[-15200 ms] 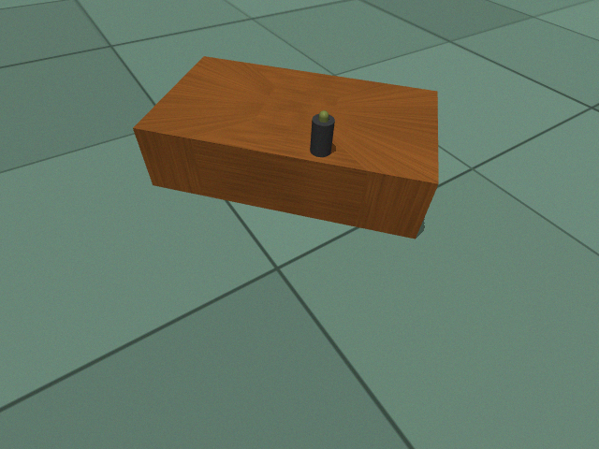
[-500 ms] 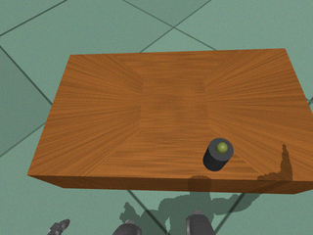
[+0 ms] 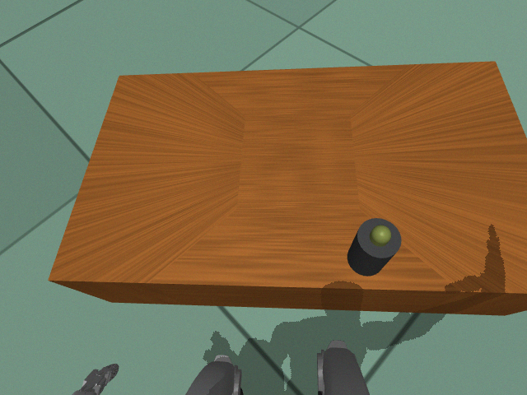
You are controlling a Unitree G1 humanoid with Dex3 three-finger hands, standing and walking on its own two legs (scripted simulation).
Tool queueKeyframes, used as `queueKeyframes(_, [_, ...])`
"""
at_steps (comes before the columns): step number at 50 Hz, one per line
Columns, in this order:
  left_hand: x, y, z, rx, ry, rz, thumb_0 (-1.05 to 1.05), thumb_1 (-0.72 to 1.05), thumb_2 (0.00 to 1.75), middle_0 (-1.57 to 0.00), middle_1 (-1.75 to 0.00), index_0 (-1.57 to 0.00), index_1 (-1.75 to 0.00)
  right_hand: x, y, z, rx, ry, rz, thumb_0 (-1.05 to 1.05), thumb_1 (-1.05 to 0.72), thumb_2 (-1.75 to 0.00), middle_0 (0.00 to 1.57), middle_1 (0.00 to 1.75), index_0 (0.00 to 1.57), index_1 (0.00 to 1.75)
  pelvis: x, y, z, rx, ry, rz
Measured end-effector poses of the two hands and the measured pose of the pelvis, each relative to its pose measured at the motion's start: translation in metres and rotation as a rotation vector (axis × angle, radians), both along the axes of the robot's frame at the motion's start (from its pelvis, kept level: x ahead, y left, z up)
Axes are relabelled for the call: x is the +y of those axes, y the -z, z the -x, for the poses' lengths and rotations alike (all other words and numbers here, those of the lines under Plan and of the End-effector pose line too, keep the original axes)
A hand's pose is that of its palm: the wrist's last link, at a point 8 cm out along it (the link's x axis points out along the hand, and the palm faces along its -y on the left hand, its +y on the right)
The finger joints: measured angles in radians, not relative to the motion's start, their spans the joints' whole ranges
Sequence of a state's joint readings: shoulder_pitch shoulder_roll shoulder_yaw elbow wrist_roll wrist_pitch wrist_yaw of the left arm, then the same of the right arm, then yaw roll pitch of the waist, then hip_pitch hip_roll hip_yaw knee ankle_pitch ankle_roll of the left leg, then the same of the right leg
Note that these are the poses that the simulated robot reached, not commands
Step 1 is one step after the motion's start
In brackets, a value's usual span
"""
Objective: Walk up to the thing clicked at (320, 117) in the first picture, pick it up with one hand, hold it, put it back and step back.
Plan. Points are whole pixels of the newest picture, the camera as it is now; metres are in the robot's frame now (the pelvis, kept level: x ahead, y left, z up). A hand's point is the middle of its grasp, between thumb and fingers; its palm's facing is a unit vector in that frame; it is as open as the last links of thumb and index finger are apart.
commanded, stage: approach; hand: right
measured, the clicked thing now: (373, 246) +0.43 -0.21 -0.26
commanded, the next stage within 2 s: close in in 0.38 s
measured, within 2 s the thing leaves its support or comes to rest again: neither
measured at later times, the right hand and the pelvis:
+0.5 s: hand (433, 255) +0.40 -0.32 -0.24, palm faces +0.11 +0.99 +0.01, open 17.3 cm; pelvis -0.06 +0.01 -0.24, yaw +7 degrees
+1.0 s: hand (384, 252) +0.41 -0.23 -0.26, palm faces +0.18 +0.98 -0.01, open 17.1 cm; pelvis -0.08 +0.02 -0.27, yaw +7 degrees
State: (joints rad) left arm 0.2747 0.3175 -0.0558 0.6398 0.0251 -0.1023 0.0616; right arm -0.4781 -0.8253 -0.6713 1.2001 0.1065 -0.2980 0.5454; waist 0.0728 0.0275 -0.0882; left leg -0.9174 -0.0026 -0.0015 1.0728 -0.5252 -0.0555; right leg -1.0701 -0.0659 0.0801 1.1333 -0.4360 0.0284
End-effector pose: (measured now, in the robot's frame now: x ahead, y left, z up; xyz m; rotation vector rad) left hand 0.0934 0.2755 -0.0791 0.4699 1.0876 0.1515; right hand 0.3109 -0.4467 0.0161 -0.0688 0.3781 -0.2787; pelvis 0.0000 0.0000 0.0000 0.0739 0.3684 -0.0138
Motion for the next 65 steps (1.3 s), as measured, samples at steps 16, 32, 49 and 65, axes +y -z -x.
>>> queueKeyframes(16, [-0.002, 0.168, -0.013, -0.022, 0.085, -0.023, 0.00, 0.89, 0.91, -0.19, -0.30, -0.19, -0.31, 0.050, 0.175, -0.041, -0.433, -0.107, -0.028, -0.01, 0.55, -0.05, 0.05, 0.04, 0.06, 0.05, 0.004, 0.164, 0.033, 0.206, -0.056, -0.035])
queueKeyframes(32, [0.000, 0.301, 0.063, 0.144, 0.011, 0.050, 0.00, 0.91, 0.89, -0.20, -0.31, -0.21, -0.31, 0.103, 0.292, -0.058, -0.341, -0.141, -0.061, -0.01, 0.50, -0.01, 0.08, 0.02, 0.07, 0.03, 0.008, 0.274, 0.072, 0.217, -0.104, -0.038])
queueKeyframes(49, [0.017, 0.303, 0.065, 0.096, -0.077, 0.098, 0.00, 0.93, 0.88, -0.20, -0.31, -0.22, -0.30, 0.171, 0.275, -0.070, -0.377, -0.107, -0.028, -0.01, 0.44, -0.01, 0.09, 0.02, 0.07, 0.02, 0.022, 0.274, 0.075, 0.214, -0.113, 0.000])
queueKeyframes(65, [0.039, 0.326, 0.062, 0.152, -0.059, 0.099, 0.00, 0.91, 0.89, -0.20, -0.31, -0.21, -0.30, 0.182, 0.286, -0.073, -0.378, -0.104, -0.003, -0.01, 0.44, -0.05, 0.07, 0.04, 0.05, 0.05, 0.040, 0.284, 0.074, 0.222, -0.118, 0.031])
